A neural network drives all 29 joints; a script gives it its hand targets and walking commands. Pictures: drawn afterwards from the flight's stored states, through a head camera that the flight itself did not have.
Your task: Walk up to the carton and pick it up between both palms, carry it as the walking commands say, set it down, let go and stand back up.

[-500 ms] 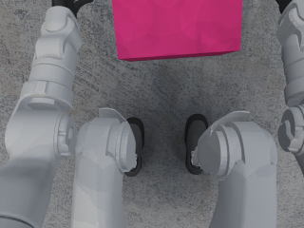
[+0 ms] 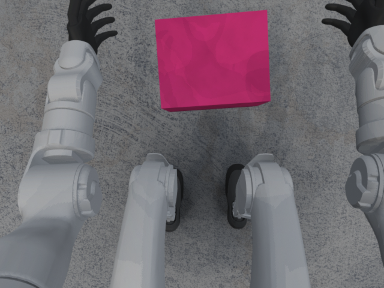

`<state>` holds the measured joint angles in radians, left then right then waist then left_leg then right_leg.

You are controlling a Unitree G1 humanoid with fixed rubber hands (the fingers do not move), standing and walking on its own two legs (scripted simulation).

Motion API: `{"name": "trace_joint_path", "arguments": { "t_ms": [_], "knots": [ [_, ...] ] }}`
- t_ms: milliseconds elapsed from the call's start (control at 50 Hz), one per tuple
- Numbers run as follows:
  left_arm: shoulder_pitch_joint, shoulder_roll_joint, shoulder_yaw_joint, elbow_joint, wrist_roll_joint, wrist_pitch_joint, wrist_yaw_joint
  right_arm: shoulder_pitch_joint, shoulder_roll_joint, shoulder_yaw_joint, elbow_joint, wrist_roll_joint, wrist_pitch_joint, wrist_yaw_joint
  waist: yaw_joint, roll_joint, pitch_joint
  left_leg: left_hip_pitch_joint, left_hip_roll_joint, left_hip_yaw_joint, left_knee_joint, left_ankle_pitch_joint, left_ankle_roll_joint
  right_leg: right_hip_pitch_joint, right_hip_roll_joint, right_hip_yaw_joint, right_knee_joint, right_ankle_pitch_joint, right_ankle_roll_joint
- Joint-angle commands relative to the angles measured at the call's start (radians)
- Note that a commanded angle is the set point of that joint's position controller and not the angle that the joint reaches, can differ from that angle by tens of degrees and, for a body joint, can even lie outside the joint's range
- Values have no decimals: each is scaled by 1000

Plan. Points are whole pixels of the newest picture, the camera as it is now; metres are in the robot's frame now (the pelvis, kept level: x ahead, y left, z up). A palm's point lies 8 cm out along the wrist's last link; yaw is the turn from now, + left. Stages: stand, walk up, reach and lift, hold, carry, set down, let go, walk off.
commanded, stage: set down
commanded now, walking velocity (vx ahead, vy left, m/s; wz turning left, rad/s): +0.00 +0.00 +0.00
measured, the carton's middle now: (211, 68) +0.54 -0.02 -0.38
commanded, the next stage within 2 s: let go in 0.78 s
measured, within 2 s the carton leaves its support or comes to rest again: neither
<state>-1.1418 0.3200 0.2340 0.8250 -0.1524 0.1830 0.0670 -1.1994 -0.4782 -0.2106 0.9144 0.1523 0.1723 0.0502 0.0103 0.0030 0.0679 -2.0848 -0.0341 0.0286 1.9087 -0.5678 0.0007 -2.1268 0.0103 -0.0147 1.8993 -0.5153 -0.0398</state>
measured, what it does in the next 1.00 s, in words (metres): rises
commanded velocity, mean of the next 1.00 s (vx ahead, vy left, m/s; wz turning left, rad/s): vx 0.00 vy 0.00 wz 0.00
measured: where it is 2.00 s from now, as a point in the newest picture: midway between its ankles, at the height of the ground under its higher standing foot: (203, 208)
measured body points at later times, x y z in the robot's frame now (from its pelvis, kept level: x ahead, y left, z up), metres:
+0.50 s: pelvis +0.02 +0.00 +0.14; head +0.32 -0.02 +0.47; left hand +0.53 +0.21 +0.04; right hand +0.54 -0.27 +0.05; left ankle +0.10 +0.11 -0.42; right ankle +0.11 -0.10 -0.42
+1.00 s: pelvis +0.06 +0.00 +0.23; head +0.33 -0.01 +0.59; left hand +0.49 +0.21 +0.11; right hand +0.50 -0.26 +0.11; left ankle +0.10 +0.11 -0.42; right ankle +0.11 -0.10 -0.42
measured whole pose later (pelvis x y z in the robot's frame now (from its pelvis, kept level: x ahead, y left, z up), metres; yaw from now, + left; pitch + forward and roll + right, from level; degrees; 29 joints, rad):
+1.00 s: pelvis +0.06 +0.00 +0.23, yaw -1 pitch +40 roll +1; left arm -0.73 0.23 0.26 0.70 0.04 0.12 -0.04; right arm -0.79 -0.30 -0.31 0.78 -0.06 0.11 0.08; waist 0.01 0.00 -0.07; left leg -1.35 -0.04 -0.01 0.96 -0.32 0.00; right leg -1.38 0.03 0.01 0.96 -0.29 -0.02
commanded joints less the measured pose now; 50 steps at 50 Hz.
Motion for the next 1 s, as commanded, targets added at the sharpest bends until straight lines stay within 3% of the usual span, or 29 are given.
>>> {"name": "trace_joint_path", "arguments": {
  "t_ms": [0, 340, 620, 740, 820, 900, 980],
  "knots": [
    [-188, 143, 33, -139, 12, -9, -11, -213, -166, -39, -137, -12, -7, 11, -1, -60, -1147, 449, -26, 36, -235, 250, -33, 787, 28, 18, -214, 305, 28],
    [-68, 125, 52, -173, 37, -2, -55, -113, -147, -72, -137, -47, -6, 59, 8, -56, -1118, 673, -18, 23, -558, 349, -38, 1013, 29, 28, -529, 418, 39],
    [7, 106, 71, -186, 68, -17, -81, -54, -105, -89, -140, -86, -22, 72, 20, -62, -1069, 932, -5, 5, -855, 412, -35, 1255, 17, 58, -829, 476, 54],
    [40, 50, 91, -92, 114, -50, -91, -24, -35, -108, -71, -139, -51, 75, 24, -65, -904, 950, 4, -8, -934, 420, -40, 1226, 4, 49, -924, 454, 54],
    [96, 38, 109, -79, 158, -63, -92, 44, -14, -136, -54, -177, -65, 66, 12, -53, -921, 995, 1, -7, -955, 469, -43, 1263, 5, 43, -947, 512, 52],
    [231, 59, 85, -147, 194, -77, -102, 208, 16, -148, -140, -219, -72, 39, 7, -40, -1084, 1099, -10, -1, -966, 587, -33, 1403, 6, 46, -943, 678, 57],
    [426, 73, 26, -305, 195, -88, -112, 432, 17, -100, -337, -209, -79, 19, -4, -36, -1177, 1259, -21, -20, -999, 697, -26, 1518, 8, 59, -977, 785, 55]
  ]
}}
